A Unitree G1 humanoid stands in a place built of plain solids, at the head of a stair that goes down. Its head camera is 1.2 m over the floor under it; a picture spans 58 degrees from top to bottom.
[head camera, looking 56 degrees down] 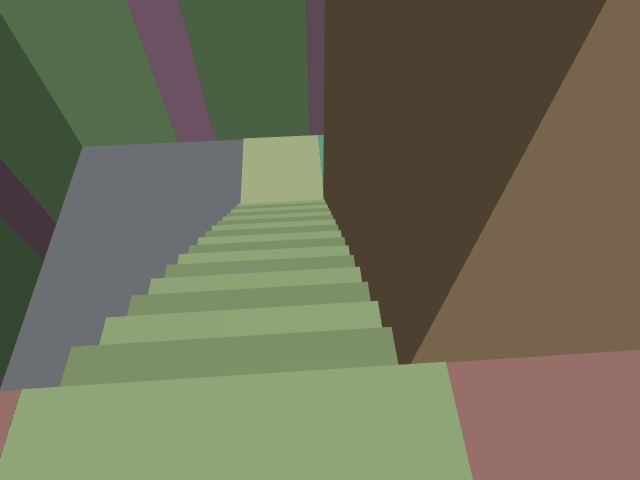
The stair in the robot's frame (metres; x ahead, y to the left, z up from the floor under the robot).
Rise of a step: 0.18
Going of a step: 0.19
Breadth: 1.17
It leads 4 degrees to the left of straight ahead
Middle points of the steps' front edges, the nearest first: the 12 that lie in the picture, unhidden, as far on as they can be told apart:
0.36 0.23 0.00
0.55 0.24 -0.18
0.73 0.25 -0.37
0.92 0.26 -0.55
1.11 0.28 -0.73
1.29 0.29 -0.92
1.48 0.30 -1.10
1.67 0.31 -1.28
1.85 0.33 -1.46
2.04 0.34 -1.65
2.23 0.35 -1.83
2.42 0.36 -2.01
